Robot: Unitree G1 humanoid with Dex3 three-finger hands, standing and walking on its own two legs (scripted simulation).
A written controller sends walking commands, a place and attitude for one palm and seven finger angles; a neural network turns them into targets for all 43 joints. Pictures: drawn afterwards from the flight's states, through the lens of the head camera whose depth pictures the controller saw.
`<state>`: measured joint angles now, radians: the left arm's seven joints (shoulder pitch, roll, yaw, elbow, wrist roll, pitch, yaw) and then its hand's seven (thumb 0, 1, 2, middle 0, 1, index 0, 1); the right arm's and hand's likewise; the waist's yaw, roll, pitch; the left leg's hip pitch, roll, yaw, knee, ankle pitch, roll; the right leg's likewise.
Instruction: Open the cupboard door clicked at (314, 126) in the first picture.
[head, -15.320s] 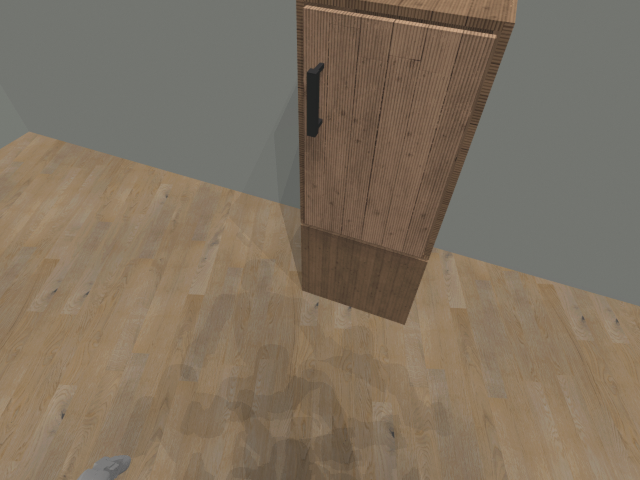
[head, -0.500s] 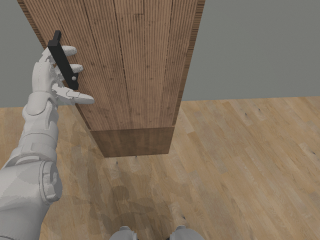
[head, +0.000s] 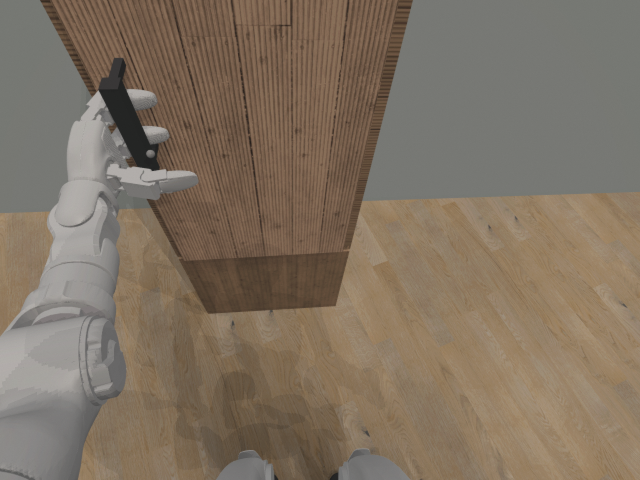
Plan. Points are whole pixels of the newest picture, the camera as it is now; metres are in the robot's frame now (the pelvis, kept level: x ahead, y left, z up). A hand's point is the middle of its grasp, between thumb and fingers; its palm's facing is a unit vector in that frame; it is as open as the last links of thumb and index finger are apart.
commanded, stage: close the thumb around the handle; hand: left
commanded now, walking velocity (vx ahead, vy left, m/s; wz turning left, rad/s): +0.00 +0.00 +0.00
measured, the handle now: (135, 122) +0.55 +0.21 +0.10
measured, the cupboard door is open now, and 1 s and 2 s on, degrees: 1 15 47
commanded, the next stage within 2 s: pull the door open along its arc in 0.46 s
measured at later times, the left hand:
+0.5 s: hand (151, 151) +0.50 +0.18 +0.10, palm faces +0.04 -1.00 -0.01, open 5.5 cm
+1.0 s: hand (159, 205) +0.42 +0.16 +0.10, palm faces -0.02 -1.00 +0.01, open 5.8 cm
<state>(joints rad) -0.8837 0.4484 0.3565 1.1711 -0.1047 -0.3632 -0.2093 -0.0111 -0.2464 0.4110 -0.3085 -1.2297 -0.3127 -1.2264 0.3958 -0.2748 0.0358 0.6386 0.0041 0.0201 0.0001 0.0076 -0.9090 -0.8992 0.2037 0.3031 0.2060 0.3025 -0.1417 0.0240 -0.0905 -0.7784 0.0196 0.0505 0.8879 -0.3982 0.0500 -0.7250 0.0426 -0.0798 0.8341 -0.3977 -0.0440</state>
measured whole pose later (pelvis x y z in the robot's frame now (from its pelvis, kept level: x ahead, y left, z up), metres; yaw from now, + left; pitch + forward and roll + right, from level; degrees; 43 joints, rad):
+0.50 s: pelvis +0.00 +0.00 +0.00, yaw +0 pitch +17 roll -2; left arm -0.90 0.45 0.35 1.17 -0.11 -0.36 -0.19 0.01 0.76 0.83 -0.37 -1.35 -0.38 -1.34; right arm 0.41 -0.27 0.03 0.65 0.00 0.01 0.00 0.01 -0.91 -0.90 0.20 0.30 0.21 0.30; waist -0.14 0.03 -0.10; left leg -0.80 0.02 0.05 0.90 -0.40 0.05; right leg -0.74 0.04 -0.08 0.84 -0.40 -0.04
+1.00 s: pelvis +0.02 +0.00 +0.01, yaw -2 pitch +12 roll -1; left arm -0.38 0.28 0.26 0.63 -0.21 -0.30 -0.21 0.01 0.73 0.75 -0.37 -1.35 -0.36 -1.35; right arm 0.37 -0.26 0.01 0.56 0.04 0.03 0.02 0.01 -0.91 -0.90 0.20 0.30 0.20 0.30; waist -0.08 0.04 -0.13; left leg -0.61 0.02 0.08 0.79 -0.40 0.05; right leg -0.58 0.05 -0.04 0.76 -0.39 -0.04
